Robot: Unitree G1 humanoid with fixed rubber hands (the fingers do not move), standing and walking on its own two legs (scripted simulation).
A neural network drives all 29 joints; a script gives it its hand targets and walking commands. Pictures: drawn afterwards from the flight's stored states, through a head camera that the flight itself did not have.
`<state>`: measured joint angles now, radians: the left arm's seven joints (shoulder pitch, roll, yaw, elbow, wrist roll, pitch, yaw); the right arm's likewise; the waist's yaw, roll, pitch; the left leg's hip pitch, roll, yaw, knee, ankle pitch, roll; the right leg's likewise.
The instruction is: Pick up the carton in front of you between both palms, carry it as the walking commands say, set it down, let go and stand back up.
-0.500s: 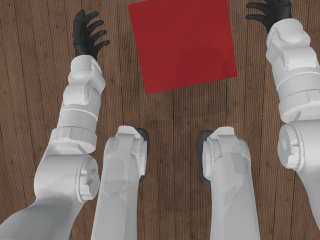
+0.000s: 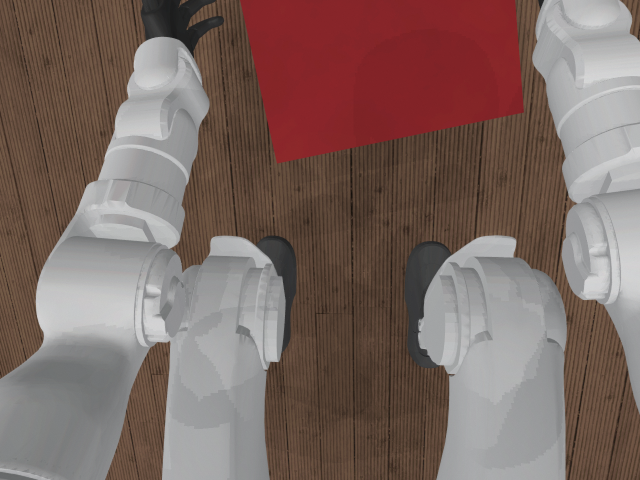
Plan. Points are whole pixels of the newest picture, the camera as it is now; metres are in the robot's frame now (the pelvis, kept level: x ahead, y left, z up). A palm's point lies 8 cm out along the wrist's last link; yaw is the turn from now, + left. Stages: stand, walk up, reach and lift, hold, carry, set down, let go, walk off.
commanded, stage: reach and lift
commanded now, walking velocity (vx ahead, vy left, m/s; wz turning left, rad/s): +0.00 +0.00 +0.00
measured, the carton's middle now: (371, 46) +0.51 -0.04 -0.25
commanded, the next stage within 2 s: none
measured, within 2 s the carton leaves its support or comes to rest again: leaves its support in 0.56 s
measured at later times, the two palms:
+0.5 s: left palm (199, 29) +0.52 +0.12 -0.16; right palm out of the picture +0.54 -0.18 -0.17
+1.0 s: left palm (118, 23) +0.49 +0.11 -0.01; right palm out of the picture +0.49 -0.19 -0.02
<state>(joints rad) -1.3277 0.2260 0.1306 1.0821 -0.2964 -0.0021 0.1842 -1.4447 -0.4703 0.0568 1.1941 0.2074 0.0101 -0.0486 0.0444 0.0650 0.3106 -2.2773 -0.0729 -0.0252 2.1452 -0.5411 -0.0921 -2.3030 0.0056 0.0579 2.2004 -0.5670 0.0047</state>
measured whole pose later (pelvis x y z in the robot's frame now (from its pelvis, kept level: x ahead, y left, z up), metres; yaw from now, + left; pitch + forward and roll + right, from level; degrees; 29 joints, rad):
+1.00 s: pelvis -0.01 +0.01 +0.06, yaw -5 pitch +40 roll +2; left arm -1.03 -0.06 0.55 0.69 0.10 0.28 0.14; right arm -1.18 -0.18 -0.23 0.94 -0.09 0.31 -0.05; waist 0.03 0.04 -0.06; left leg -2.13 -0.11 -0.07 1.96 -0.54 -0.09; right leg -2.16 0.11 0.08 1.97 -0.50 0.05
